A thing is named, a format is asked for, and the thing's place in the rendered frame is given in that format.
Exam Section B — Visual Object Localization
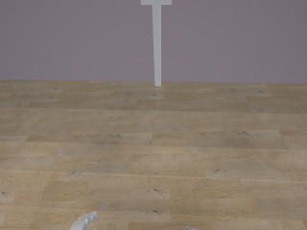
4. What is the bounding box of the left robot hand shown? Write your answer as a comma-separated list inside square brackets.
[69, 212, 97, 230]

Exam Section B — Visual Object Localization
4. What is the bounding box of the panel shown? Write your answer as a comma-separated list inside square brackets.
[140, 0, 173, 86]

